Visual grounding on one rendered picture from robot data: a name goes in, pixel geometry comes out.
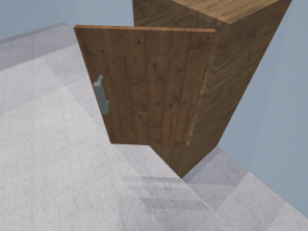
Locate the cupboard door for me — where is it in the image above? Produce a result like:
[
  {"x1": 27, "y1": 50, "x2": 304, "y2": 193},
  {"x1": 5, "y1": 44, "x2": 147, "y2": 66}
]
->
[{"x1": 73, "y1": 24, "x2": 216, "y2": 147}]

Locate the handle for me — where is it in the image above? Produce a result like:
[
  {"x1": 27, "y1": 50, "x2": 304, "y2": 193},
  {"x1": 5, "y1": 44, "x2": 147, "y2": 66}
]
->
[{"x1": 93, "y1": 74, "x2": 110, "y2": 115}]

